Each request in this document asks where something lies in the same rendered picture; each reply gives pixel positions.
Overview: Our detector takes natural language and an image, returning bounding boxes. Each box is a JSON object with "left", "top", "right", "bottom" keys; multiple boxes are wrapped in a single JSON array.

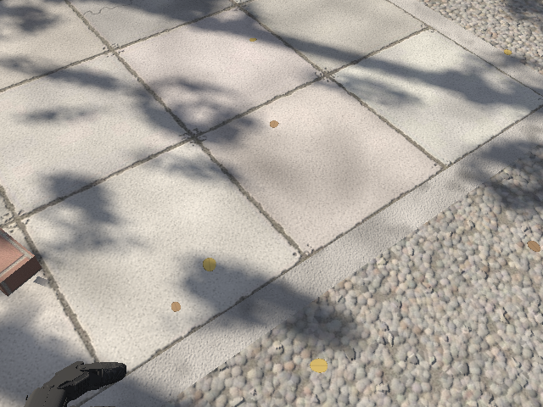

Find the robot left hand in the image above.
[{"left": 24, "top": 361, "right": 126, "bottom": 407}]

